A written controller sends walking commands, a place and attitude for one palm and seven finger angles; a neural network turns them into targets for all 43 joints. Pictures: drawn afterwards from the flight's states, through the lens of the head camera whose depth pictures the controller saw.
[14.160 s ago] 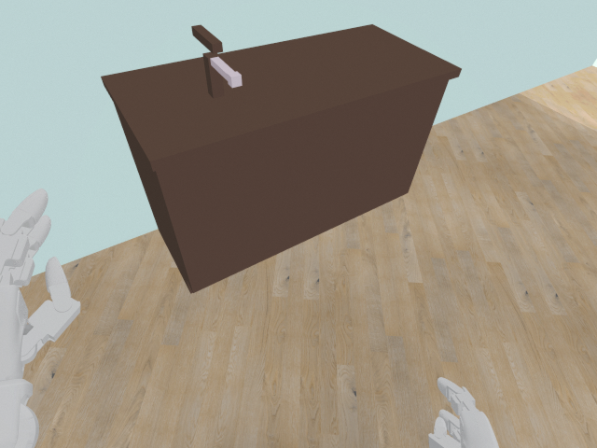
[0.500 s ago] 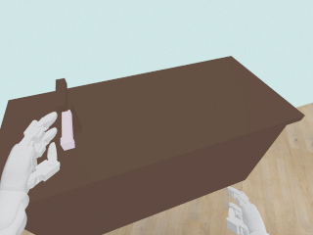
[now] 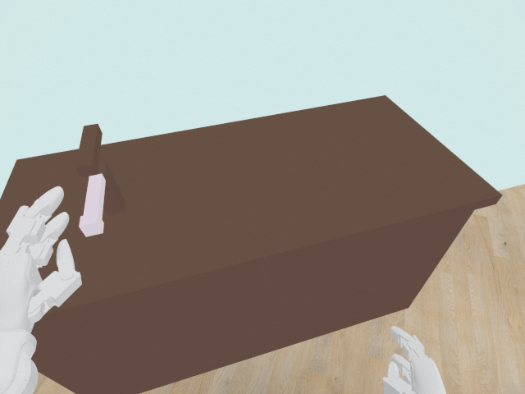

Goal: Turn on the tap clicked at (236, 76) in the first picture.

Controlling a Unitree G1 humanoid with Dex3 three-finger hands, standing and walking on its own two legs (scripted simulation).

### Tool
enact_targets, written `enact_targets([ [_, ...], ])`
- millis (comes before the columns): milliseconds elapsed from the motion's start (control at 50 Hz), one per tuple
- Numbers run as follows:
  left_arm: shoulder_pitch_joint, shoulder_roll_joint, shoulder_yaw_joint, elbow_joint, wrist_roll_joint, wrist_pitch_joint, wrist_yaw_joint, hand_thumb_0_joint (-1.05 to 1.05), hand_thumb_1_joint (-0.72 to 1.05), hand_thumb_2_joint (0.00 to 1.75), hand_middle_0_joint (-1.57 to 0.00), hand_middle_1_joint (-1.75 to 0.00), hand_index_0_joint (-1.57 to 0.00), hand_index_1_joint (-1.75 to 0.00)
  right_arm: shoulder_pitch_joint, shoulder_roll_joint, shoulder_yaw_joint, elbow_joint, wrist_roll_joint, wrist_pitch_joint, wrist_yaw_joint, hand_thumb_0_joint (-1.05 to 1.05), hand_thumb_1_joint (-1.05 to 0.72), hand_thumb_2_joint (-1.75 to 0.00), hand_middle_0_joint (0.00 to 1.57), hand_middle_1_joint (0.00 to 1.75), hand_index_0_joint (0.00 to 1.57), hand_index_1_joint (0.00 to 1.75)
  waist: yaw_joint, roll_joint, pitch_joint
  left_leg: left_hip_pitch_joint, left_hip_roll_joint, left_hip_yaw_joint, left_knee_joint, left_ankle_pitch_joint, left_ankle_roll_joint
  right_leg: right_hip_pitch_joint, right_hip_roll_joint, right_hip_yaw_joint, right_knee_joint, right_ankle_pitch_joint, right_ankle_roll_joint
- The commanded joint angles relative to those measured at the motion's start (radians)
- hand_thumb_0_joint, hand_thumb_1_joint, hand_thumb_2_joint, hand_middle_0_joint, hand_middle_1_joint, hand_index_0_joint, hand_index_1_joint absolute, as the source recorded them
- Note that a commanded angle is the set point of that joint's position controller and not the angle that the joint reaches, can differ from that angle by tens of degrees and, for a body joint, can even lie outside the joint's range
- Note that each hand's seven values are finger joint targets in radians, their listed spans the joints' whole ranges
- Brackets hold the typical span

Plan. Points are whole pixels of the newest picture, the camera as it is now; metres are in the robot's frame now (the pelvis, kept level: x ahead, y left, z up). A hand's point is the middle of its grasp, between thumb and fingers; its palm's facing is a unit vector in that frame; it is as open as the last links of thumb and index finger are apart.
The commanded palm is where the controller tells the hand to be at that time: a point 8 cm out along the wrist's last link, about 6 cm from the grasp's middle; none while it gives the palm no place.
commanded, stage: turn the palm inward beside the body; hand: left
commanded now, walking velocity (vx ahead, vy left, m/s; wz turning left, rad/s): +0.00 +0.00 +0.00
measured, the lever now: (91, 224) +0.35 +0.34 +0.07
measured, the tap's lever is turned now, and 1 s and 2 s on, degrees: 0 0 0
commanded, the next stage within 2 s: reach beside the lever's end, fingers flat in 1.44 s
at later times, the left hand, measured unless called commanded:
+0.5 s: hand (55, 292) +0.18 +0.26 +0.15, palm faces +0.48 -0.86 -0.18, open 7.4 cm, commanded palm +0.14 +0.30 +0.15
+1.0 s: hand (52, 302) +0.18 +0.27 +0.13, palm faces +0.53 -0.84 -0.10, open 7.4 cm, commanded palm +0.13 +0.31 +0.14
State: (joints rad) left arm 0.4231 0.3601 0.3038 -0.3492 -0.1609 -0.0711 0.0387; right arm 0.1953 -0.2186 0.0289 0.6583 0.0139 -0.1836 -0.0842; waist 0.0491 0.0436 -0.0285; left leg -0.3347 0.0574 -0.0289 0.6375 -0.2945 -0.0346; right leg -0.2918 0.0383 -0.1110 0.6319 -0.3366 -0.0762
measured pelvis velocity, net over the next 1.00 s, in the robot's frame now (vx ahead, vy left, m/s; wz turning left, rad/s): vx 0.01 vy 0.04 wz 0.03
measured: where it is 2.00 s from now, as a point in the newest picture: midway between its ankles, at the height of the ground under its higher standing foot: outside the picture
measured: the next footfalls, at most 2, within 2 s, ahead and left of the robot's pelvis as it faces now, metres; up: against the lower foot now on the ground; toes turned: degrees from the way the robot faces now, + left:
none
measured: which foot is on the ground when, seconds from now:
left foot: down 0.00-1.00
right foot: down 0.00-1.00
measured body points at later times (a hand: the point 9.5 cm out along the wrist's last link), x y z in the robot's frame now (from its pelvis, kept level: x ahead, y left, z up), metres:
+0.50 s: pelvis +0.01 +0.01 +0.00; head -0.01 -0.01 +0.45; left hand +0.15 +0.30 +0.16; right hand +0.21 -0.20 -0.07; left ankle +0.03 +0.16 -0.72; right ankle +0.01 -0.06 -0.72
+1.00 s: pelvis +0.01 +0.04 +0.00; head -0.01 +0.03 +0.45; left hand +0.15 +0.32 +0.13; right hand +0.21 -0.17 -0.07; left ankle +0.03 +0.16 -0.72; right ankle +0.01 -0.06 -0.72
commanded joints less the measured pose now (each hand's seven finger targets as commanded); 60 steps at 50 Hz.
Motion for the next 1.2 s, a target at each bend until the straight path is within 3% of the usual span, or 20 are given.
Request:
enact_targets([
  [0, 0.012, 0.176, 0.240, -0.207, -0.039, -0.130, 0.074, 0.00, 0.90, 0.90, -0.20, -0.30, -0.20, -0.30, -0.123, -0.108, -0.053, -0.150, 0.001, -0.068, 0.012, 0.00, -0.90, -0.90, 0.20, 0.30, 0.20, 0.30, 0.044, 0.028, -0.123, 0.015, -0.048, 0.027, -0.002, 0.125, 0.046, 0.036, -0.104, 0.167, -0.159, 0.202, 0.091],
  [40, 0.050, 0.133, 0.200, -0.165, -0.053, -0.089, 0.057, 0.00, 0.90, 0.90, -0.20, -0.30, -0.20, -0.30, -0.118, -0.114, -0.052, -0.153, 0.009, -0.065, 0.009, 0.00, -0.90, -0.90, 0.20, 0.30, 0.20, 0.30, 0.035, -0.012, -0.092, 0.005, -0.050, 0.035, -0.009, 0.138, 0.050, 0.036, -0.108, 0.157, -0.155, 0.270, 0.101],
  [100, 0.024, 0.125, 0.166, -0.167, -0.071, -0.024, 0.021, 0.00, 0.90, 0.90, -0.20, -0.30, -0.20, -0.30, -0.113, -0.132, -0.058, -0.163, 0.015, -0.069, -0.010, 0.00, -0.90, -0.90, 0.20, 0.30, 0.20, 0.30, 0.019, -0.072, -0.065, 0.003, -0.047, 0.031, -0.014, 0.134, 0.056, 0.027, -0.115, 0.165, -0.167, 0.290, 0.115],
  [140, -0.017, 0.092, 0.109, -0.201, -0.065, -0.017, 0.006, 0.00, 0.90, 0.90, -0.20, -0.30, -0.20, -0.30, -0.117, -0.130, -0.055, -0.168, 0.019, -0.085, -0.019, 0.00, -0.90, -0.90, 0.20, 0.30, 0.20, 0.30, 0.007, -0.049, -0.028, 0.024, -0.052, 0.031, -0.019, 0.130, 0.064, -0.011, -0.110, 0.160, -0.181, 0.254, 0.113],
  [220, -0.075, 0.137, 0.115, -0.300, -0.036, -0.093, 0.034, 0.00, 0.90, 0.90, -0.20, -0.30, -0.20, -0.30, -0.106, -0.134, -0.061, -0.160, 0.008, -0.128, -0.023, 0.00, -0.90, -0.90, 0.20, 0.30, 0.20, 0.30, 0.007, -0.060, -0.064, 0.058, -0.055, 0.018, -0.023, 0.150, 0.073, -0.037, -0.082, 0.123, -0.159, 0.210, 0.098],
  [240, -0.062, 0.114, 0.095, -0.318, -0.026, -0.120, 0.046, 0.00, 0.90, 0.90, -0.20, -0.30, -0.20, -0.30, -0.098, -0.129, -0.062, -0.158, 0.004, -0.136, -0.018, 0.00, -0.90, -0.90, 0.20, 0.30, 0.20, 0.30, 0.010, -0.018, -0.097, 0.071, -0.060, 0.021, -0.026, 0.161, 0.072, -0.033, -0.078, 0.109, -0.143, 0.212, 0.091],
  [300, 0.016, 0.106, 0.111, -0.314, -0.016, -0.172, 0.088, 0.00, 0.90, 0.90, -0.20, -0.30, -0.20, -0.30, -0.085, -0.128, -0.063, -0.153, -0.005, -0.147, -0.004, 0.00, -0.90, -0.90, 0.20, 0.30, 0.20, 0.30, 0.021, -0.028, -0.143, 0.063, -0.063, 0.023, -0.017, 0.182, 0.069, -0.023, -0.069, 0.082, -0.107, 0.239, 0.083],
  [320, 0.032, 0.123, 0.137, -0.317, -0.013, -0.172, 0.102, 0.00, 0.90, 0.90, -0.20, -0.30, -0.20, -0.30, -0.093, -0.127, -0.062, -0.150, -0.004, -0.148, -0.001, 0.00, -0.90, -0.90, 0.20, 0.30, 0.20, 0.30, 0.030, 0.004, -0.145, 0.061, -0.065, 0.026, -0.017, 0.186, 0.067, -0.016, -0.068, 0.079, -0.105, 0.241, 0.078],
  [400, 0.070, 0.042, 0.083, -0.264, -0.042, -0.107, 0.113, 0.00, 0.90, 0.90, -0.20, -0.30, -0.20, -0.30, -0.115, -0.122, -0.050, -0.166, 0.003, -0.132, 0.001, 0.00, -0.90, -0.90, 0.20, 0.30, 0.20, 0.30, 0.030, 0.014, -0.097, 0.028, -0.065, 0.030, -0.032, 0.132, 0.061, -0.022, -0.067, 0.065, -0.116, 0.186, 0.073],
  [440, 0.058, 0.009, 0.050, -0.248, -0.052, -0.054, 0.108, 0.00, 0.90, 0.90, -0.20, -0.30, -0.20, -0.30, -0.124, -0.122, -0.043, -0.173, 0.009, -0.121, -0.006, 0.00, -0.90, -0.90, 0.20, 0.30, 0.20, 0.30, 0.024, -0.036, -0.059, 0.017, -0.064, 0.023, -0.047, 0.096, 0.063, -0.030, -0.065, 0.063, -0.136, 0.143, 0.077],
  [500, 0.013, 0.009, 0.019, -0.276, -0.049, 0.000, 0.101, 0.00, 0.90, 0.90, -0.20, -0.30, -0.20, -0.30, -0.135, -0.127, -0.036, -0.186, 0.009, -0.112, -0.019, 0.00, -0.90, -0.90, 0.20, 0.30, 0.20, 0.30, 0.019, -0.044, -0.038, 0.027, -0.061, 0.011, -0.064, 0.073, 0.066, -0.041, -0.062, 0.057, -0.150, 0.095, 0.076],
  [580, -0.016, 0.001, -0.018, -0.351, -0.013, -0.006, 0.126, 0.00, 0.90, 0.90, -0.20, -0.30, -0.20, -0.30, -0.134, -0.120, -0.027, -0.195, 0.001, -0.117, -0.017, 0.00, -0.90, -0.90, 0.20, 0.30, 0.20, 0.30, 0.014, -0.001, -0.057, 0.056, -0.059, -0.006, -0.072, 0.089, 0.064, -0.055, -0.054, 0.040, -0.127, 0.091, 0.066],
  [620, -0.009, 0.029, 0.008, -0.372, -0.001, -0.022, 0.149, 0.00, 0.90, 0.90, -0.20, -0.30, -0.20, -0.30, -0.132, -0.118, -0.025, -0.192, -0.003, -0.119, -0.014, 0.00, -0.90, -0.90, 0.20, 0.30, 0.20, 0.30, 0.022, 0.005, -0.067, 0.051, -0.061, -0.012, -0.074, 0.078, 0.062, -0.053, -0.051, 0.040, -0.122, 0.072, 0.063],
  [700, 0.029, -0.011, -0.014, -0.369, -0.002, -0.034, 0.169, 0.00, 0.90, 0.90, -0.20, -0.30, -0.20, -0.30, -0.138, -0.115, -0.024, -0.194, -0.008, -0.116, -0.005, 0.00, -0.90, -0.90, 0.20, 0.30, 0.20, 0.30, 0.022, 0.034, -0.084, 0.051, -0.058, -0.015, -0.073, 0.065, 0.055, -0.054, -0.049, 0.031, -0.106, 0.064, 0.057],
  [820, 0.084, -0.035, -0.014, -0.343, -0.027, 0.031, 0.176, 0.00, 0.90, 0.90, -0.20, -0.30, -0.20, -0.30, -0.150, -0.118, -0.022, -0.198, -0.005, -0.091, -0.010, 0.00, -0.90, -0.90, 0.20, 0.30, 0.20, 0.30, 0.030, -0.002, -0.069, 0.032, -0.055, -0.026, -0.082, 0.068, 0.052, -0.034, -0.046, 0.023, -0.111, 0.079, 0.055],
  [840, 0.059, -0.059, -0.044, -0.369, -0.027, 0.033, 0.176, 0.00, 0.90, 0.90, -0.20, -0.30, -0.20, -0.30, -0.152, -0.116, -0.020, -0.204, -0.003, -0.088, -0.009, 0.00, -0.90, -0.90, 0.20, 0.30, 0.20, 0.30, 0.021, -0.001, -0.071, 0.039, -0.055, -0.025, -0.083, 0.076, 0.051, -0.036, -0.049, 0.021, -0.107, 0.086, 0.055],
  [920, 0.032, -0.020, -0.009, -0.396, -0.023, 0.041, 0.198, 0.00, 0.90, 0.90, -0.20, -0.30, -0.20, -0.30, -0.147, -0.116, -0.021, -0.199, -0.006, -0.085, -0.012, 0.00, -0.90, -0.90, 0.20, 0.30, 0.20, 0.30, 0.027, 0.019, -0.082, 0.046, -0.053, -0.031, -0.080, 0.102, 0.049, -0.030, -0.048, 0.023, -0.105, 0.102, 0.053],
  [1040, 0.036, -0.065, -0.041, -0.398, -0.033, 0.038, 0.202, 0.00, 0.90, 0.90, -0.20, -0.30, -0.20, -0.30, -0.146, -0.113, -0.022, -0.196, -0.008, -0.081, -0.007, 0.00, -0.90, -0.90, 0.20, 0.30, 0.20, 0.30, 0.021, 0.014, -0.105, 0.062, -0.054, -0.031, -0.074, 0.143, 0.043, -0.018, -0.050, 0.018, -0.095, 0.140, 0.050],
  [1100, 0.048, -0.057, -0.039, -0.371, -0.039, 0.058, 0.191, 0.00, 0.90, 0.90, -0.20, -0.30, -0.20, -0.30, -0.146, -0.119, -0.023, -0.198, -0.006, -0.074, -0.009, 0.00, -0.90, -0.90, 0.20, 0.30, 0.20, 0.30, 0.024, -0.014, -0.086, 0.048, -0.054, -0.028, -0.077, 0.131, 0.047, -0.013, -0.049, 0.023, -0.108, 0.135, 0.052],
  [1180, 0.042, -0.061, -0.045, -0.380, -0.034, 0.076, 0.191, 0.00, 0.90, 0.90, -0.20, -0.30, -0.20, -0.30, -0.155, -0.114, -0.021, -0.203, -0.003, -0.065, -0.011, 0.00, -0.90, -0.90, 0.20, 0.30, 0.20, 0.30, 0.024, 0.007, -0.074, 0.060, -0.054, -0.024, -0.085, 0.126, 0.047, -0.014, -0.050, 0.024, -0.117, 0.130, 0.051],
])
